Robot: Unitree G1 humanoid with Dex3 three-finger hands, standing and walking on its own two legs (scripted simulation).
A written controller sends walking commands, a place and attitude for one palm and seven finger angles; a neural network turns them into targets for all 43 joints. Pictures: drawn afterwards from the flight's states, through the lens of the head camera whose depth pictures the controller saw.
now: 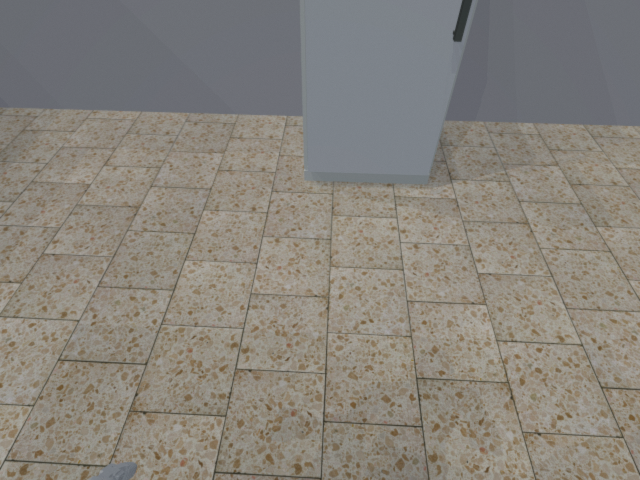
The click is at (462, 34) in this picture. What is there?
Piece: fridge door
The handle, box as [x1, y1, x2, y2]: [453, 0, 471, 41]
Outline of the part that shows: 471,0 462,0 456,27 453,30 454,41 461,40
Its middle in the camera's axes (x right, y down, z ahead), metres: +0.47 -0.87 +1.17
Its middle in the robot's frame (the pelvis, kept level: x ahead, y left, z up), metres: +1.50 -0.39 +0.20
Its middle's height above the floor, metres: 0.97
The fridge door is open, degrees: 0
